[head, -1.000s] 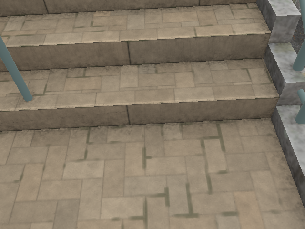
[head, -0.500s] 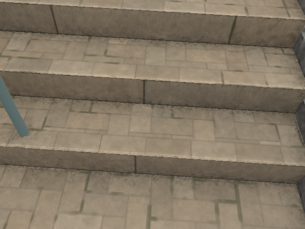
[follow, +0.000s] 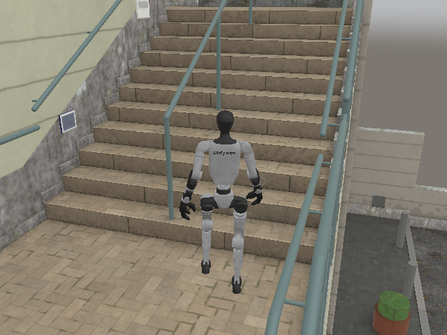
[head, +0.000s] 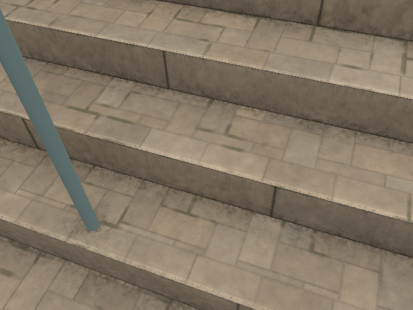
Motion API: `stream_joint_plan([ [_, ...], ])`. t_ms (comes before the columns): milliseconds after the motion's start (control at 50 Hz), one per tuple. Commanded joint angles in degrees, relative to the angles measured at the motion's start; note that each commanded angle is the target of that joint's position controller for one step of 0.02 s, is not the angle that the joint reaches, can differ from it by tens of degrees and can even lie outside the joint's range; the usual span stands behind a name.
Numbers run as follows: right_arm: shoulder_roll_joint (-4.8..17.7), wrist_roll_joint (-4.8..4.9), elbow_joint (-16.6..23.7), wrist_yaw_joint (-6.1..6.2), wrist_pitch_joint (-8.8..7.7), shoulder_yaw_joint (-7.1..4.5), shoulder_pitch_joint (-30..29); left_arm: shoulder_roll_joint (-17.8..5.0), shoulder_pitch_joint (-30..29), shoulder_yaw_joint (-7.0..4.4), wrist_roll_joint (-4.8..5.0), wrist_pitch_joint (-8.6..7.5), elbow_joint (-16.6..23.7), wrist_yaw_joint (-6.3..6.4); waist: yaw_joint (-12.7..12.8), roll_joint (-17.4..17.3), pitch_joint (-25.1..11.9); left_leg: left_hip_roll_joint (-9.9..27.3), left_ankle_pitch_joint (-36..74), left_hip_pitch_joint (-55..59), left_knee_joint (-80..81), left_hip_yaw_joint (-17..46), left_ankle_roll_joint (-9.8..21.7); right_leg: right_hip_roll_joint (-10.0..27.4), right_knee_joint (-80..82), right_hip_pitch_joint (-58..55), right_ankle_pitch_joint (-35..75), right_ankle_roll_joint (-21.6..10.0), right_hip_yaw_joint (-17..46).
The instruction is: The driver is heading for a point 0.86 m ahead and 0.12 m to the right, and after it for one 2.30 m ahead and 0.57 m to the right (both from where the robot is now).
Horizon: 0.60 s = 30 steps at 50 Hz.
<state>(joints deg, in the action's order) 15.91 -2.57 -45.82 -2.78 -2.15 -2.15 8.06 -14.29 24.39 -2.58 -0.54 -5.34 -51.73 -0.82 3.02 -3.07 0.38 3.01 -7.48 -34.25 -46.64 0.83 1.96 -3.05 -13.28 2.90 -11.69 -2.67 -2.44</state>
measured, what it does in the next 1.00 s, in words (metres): climbs, turning right: left foot, then right foot 0.17 m higher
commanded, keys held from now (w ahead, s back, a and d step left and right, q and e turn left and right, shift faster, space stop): w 0.24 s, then w+e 0.64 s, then w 0.02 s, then w+q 0.10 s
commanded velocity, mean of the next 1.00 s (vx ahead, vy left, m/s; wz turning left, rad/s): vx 0.50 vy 0.00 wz -0.26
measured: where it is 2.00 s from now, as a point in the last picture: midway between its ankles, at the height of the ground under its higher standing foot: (306, 60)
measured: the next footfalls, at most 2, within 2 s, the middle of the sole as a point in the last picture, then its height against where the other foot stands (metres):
left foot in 0.16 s outside the picture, level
right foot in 0.80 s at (295, 273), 0.17 m higher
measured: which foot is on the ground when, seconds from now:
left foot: up 0.00-0.14, down 0.16-0.82, up 0.84-1.00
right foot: down 0.00-0.18, up 0.20-0.78, down 0.80-1.00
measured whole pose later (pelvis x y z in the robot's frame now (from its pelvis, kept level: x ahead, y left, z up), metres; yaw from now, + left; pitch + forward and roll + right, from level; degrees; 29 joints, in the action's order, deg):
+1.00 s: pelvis +0.50 -0.11 +0.10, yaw -19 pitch +2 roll -1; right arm 10.7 -3.0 -38.4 0.0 -3.9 -0.9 6.3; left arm -11.5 14.5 -2.5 -1.7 -1.8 -54.9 -0.2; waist -2.3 -2.3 -1.0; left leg 0.9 -7.1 -48.9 -112.6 4.6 5.3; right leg -7.8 -51.4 31.3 -21.8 -7.5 -3.9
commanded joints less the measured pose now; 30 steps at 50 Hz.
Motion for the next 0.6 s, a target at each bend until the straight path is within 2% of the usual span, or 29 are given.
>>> stream_joint_plan([
  [20, 1.62, 0.05, 4.6, -0.2, -1.01, 0.53, -6.1, -7.48, -2.52, -1.14, 0.22, -1.78, 2.19, 0.26, -1.79, 7.47, 2.66, -0.15, 6.01, 5.13, 8.75, -2.42, -0.13, 13.35, 5.69, 5.17, 21.71, -7.24, 6.84],
  [60, 2.09, 0.42, 4.73, 0.18, -1.22, 0.6, -7.19, -9.17, -1.35, -1.52, 0.08, -1.61, 0.95, 0.3, -1.68, 7.92, 1.99, -0.84, 4.9, 7.44, 11.83, -3.26, 0.68, 14.24, 3.59, 2.65, 25.74, -6.71, 6.36],
  [80, 2.23, 0.44, 5.33, 0.63, -1.65, 0.63, -7.25, -8.66, -0.71, -1.36, -0.05, -1.6, 0.14, 0.37, -1.92, 7.93, 1.55, -1.23, 4.28, 8.73, 13.08, -3.69, 1.32, 15.23, 1.63, 1.09, 30.33, -6.42, 6.55],
  [100, 2.83, 0.1, 4.87, 1.11, -2.0, 0.37, -6.88, -8.51, -0.59, -1.33, 0.04, -1.48, -0.39, 0.4, -2.21, 8.06, 0.76, -2.37, 3.1, 10.94, 14.21, -4.65, 1.99, 14.45, -1.36, -0.29, 36.16, -5.81, 5.73],
  [120, 3.41, -0.15, 3.62, 1.7, -2.23, 0.1, -4.25, -8.72, -1.07, -1.24, 0.48, -1.16, -0.73, 0.58, -3.4, 8.06, -0.67, -3.98, 0.54, 14.16, 16.81, -5.61, 2.53, 13.56, -6.39, -1.59, 41.53, -4.99, 4.89],
  [140, 3.89, -0.71, 1.32, 2.12, -2.62, -0.3, 1.93, -8.33, -1.02, -0.99, 0.45, -0.75, -0.99, 0.77, -5.99, 6.64, -4.23, -5.39, 1.0, 22.47, 21.12, -6.17, 3.57, 11.72, -15.02, -0.89, 44.48, -3.97, 3.24],
  [160, 5.96, -1.74, -0.79, 2.69, -3.05, -1.06, 9.64, -7.15, -1.46, -0.31, 0.62, -0.75, -0.37, 1.06, -9.33, 5.21, -8.93, -0.99, 2.63, 34.67, 21.03, -1.95, 5.52, 9.91, -25.68, 6.58, 37.32, -2.83, 2.33],
  [180, 12.05, -2.45, -1.37, 2.96, -2.87, -2.34, 16.15, -0.83, 3.04, 1.52, 1.96, -0.92, 2.01, 1.01, -8.99, -7.12, -16.1, 17.35, 11.57, 51.73, 21.48, 19.99, 11.95, 3.68, -44.42, 23.6, 5.7, 0.02, -1.79],
  [200, 12.19, 0.84, -2.43, 2.77, -1.81, -2.96, 17.31, -4.83, 4.66, 0.35, 0.63, -0.01, 0.18, 1.6, -8.56, -8.96, -18.67, 21.32, 12.95, 49.76, 27.44, 31.83, 16.23, -0.12, -54.84, 29.44, -17.94, -0.23, 1.07],
  [220, 9.51, 1.42, -1.82, 2.51, -1.61, -2.26, 11.72, -6.4, 0.57, -0.18, -0.26, 0.5, 0.65, 1.77, -5.94, -2.87, -10.81, 17.76, 8.01, 41.05, 29.21, 24.27, 13.93, 4.0, -55.84, 30.67, -14.03, -0.82, 4.88],
  [240, 6.05, 1.41, -1.08, 2.29, -1.72, -1.37, 7.01, -4.82, -1.77, 0.29, -0.21, 0.52, 0.82, 1.38, -4.52, -2.35, -5.88, 14.77, 5.94, 34.31, 31.87, 18.77, 12.83, 5.53, -55.11, 30.28, -10.62, -0.72, 4.27],
  [260, 3.77, 1.51, -0.98, 2.17, -1.95, -0.65, 5.02, -4.17, -2.26, 0.38, -0.26, 0.95, 0.42, 1.02, -3.18, -1.62, -3.11, 12.44, 6.53, 30.03, 34.28, 13.68, 11.02, 7.15, -51.91, 28.94, -8.61, -0.54, 4.44],
  [280, 2.96, 1.67, -1.49, 2.36, -2.54, -0.44, 4.19, -3.2, -2.36, 0.66, -0.67, 1.57, 0.09, 1.1, -1.93, -2.21, -0.86, 10.97, 10.47, 25.34, 35.96, 10.27, 9.46, 7.34, -50.67, 26.18, -7.16, 0.11, 4.48],
  [320, 3.22, 1.11, -2.64, 2.58, -3.56, -0.57, 5.82, -3.0, -1.66, 0.47, -1.07, 2.64, -0.8, 0.72, -1.39, -1.88, -2.57, 10.59, 20.58, 24.37, 35.47, 5.84, 9.45, 5.53, -54.91, 24.41, -5.54, 0.87, 3.13],
  [360, 3.81, 1.42, -3.84, 2.69, -4.33, -0.89, 7.48, -2.55, -3.83, 0.16, -1.1, 2.99, -0.28, 0.56, -1.12, -0.48, -2.31, 10.92, 21.44, 24.85, 36.1, 2.72, 9.39, 6.01, -55.29, 27.77, -2.7, 1.09, 4.14],
  [380, 4.18, 1.47, -4.57, 2.86, -4.42, -1.08, 8.4, -2.29, -5.81, 0.12, -1.36, 3.16, 0.31, 0.3, -1.42, -0.89, -1.56, 11.09, 18.31, 25.39, 37.11, 1.96, 9.42, 6.64, -54.35, 29.85, -0.94, 1.15, 4.29],
  [400, 3.7, 1.08, -5.71, 3.01, -4.4, -1.12, 10.81, -1.36, -5.47, 0.13, -1.79, 3.65, -0.31, 0.25, -2.04, -2.09, -2.34, 11.58, 17.01, 26.47, 36.73, 1.74, 10.45, 5.74, -60.3, 31.46, -0.96, 1.27, 2.31],
  [420, 3.1, 0.81, -6.45, 3.17, -4.17, -1.17, 12.95, -1.35, -6.39, -0.22, -2.12, 4.27, -0.07, 0.38, -2.91, -3.29, -2.41, 12.37, 9.84, 28.16, 37.25, 2.54, 11.98, 6.14, -67.16, 35.74, -2.51, 1.05, 1.74],
  [460, 2.16, 0.65, -8.41, 3.88, -3.75, -0.97, 16.65, -1.51, -12.87, -0.9, -1.98, 4.96, 2.24, 0.85, -4.54, -1.51, 1.08, 14.26, -3.31, 32.72, 39.26, 5.34, 13.87, 6.16, -80.07, 49.1, -6.1, 0.76, 2.95],
  [480, 2.07, 0.36, -9.37, 4.08, -3.65, -0.97, 18.44, -1.12, -16.18, -0.98, -1.84, 4.98, 3.78, 1.08, -5.07, -0.36, 3.11, 15.06, -7.06, 35.39, 39.99, 5.89, 13.77, 6.18, -84.84, 55.93, -8.1, 0.5, 4.39],
  [500, 1.87, -0.23, -10.17, 4.24, -3.77, -0.92, 19.91, -0.41, -18.7, -0.96, -1.3, 4.9, 5.12, 1.51, -5.19, 0.34, 4.94, 15.97, -8.73, 37.63, 40.27, 5.68, 13.08, 6.15, -88.96, 61.91, -10.66, 0.18, 5.48],
  [520, 2.08, -0.85, -10.97, 4.31, -4.1, -0.89, 21.47, 0.74, -20.8, -0.71, -0.98, 4.95, 6.45, 1.87, -5.52, 0.13, 5.79, 16.92, -8.41, 40.04, 39.95, 5.4, 12.3, 5.73, -95.07, 67.32, -13.6, -0.28, 5.65],
  [540, 2.4, -1.18, -11.52, 4.41, -4.68, -0.96, 21.77, 1.22, -23.29, -0.47, -1.32, 4.91, 8.12, 2.14, -5.27, 1.98, 6.13, 17.92, -9.44, 41.62, 39.94, 4.94, 11.59, 6.02, -97.58, 71.42, -14.86, -0.93, 6.74],
  [560, 2.14, -1.03, -12.18, 4.64, -5.13, -0.65, 22.12, 2.26, -24.07, -0.17, -1.49, 4.92, 8.83, 2.19, -4.53, 3.52, 6.66, 18.41, -10.8, 42.1, 39.99, 4.46, 10.98, 5.76, -99.65, 74.28, -15.48, -1.64, 7.49],
  [580, 1.8, -1.32, -13.6, 4.51, -5.22, -0.27, 23.79, 4.6, -27.01, 0.75, -0.9, 4.96, 10.38, 2.81, -5.53, 1.85, 7.28, 19.7, -8.29, 44.18, 38.76, 4.77, 10.97, 4.16, -110.85, 81.86, -20.48, -2.88, 6.11],
  [600, 2.2, -1.11, -14.73, 4.08, -5.62, -0.15, 25.42, 6.19, -30.47, 1.61, -0.93, 5.04, 13.31, 3.35, -5.4, 1.21, 8.03, 21.03, -9.44, 47.05, 38.55, 4.31, 9.9, 4.7, -115.09, 88.69, -24.08, -4.38, 7.12],
])
Velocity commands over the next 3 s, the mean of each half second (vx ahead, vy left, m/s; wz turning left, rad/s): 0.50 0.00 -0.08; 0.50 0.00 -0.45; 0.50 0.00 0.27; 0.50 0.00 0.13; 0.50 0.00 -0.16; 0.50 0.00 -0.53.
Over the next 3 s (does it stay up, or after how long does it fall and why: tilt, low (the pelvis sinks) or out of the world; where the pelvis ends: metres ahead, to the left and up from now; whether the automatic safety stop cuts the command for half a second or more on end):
stays up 1.70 -0.35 0.78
